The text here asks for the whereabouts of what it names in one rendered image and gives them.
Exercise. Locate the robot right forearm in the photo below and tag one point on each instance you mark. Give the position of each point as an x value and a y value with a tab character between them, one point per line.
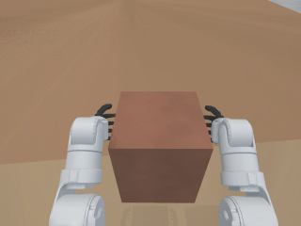
240	167

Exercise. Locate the left robot hand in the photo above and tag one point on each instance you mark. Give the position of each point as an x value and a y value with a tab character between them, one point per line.
106	116

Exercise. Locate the carton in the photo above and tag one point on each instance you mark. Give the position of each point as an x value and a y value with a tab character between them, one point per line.
159	146

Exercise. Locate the robot left forearm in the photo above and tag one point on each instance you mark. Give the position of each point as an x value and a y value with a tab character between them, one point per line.
84	156

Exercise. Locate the robot left upper arm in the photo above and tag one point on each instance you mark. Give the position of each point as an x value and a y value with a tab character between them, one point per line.
78	209

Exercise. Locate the right robot hand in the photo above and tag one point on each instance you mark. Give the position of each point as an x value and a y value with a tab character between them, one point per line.
217	115

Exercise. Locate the robot right upper arm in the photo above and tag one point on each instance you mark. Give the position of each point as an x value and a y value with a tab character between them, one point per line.
245	211

